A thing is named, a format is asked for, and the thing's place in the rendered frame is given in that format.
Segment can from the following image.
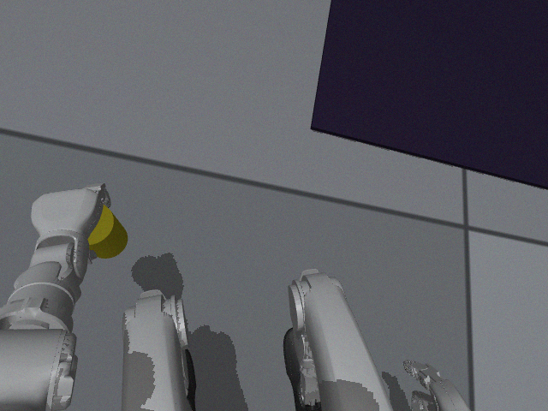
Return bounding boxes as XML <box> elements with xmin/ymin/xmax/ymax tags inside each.
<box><xmin>87</xmin><ymin>205</ymin><xmax>128</xmax><ymax>259</ymax></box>

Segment left robot hand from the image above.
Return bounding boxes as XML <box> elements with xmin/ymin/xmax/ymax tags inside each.
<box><xmin>31</xmin><ymin>183</ymin><xmax>111</xmax><ymax>265</ymax></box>

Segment right robot hand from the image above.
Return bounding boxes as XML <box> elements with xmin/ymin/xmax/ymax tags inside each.
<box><xmin>403</xmin><ymin>360</ymin><xmax>471</xmax><ymax>411</ymax></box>

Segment left robot arm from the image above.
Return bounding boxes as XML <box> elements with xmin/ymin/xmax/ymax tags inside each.
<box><xmin>0</xmin><ymin>230</ymin><xmax>89</xmax><ymax>411</ymax></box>

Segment right robot foot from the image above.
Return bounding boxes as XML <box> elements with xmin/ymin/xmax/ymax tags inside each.
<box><xmin>283</xmin><ymin>328</ymin><xmax>322</xmax><ymax>411</ymax></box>

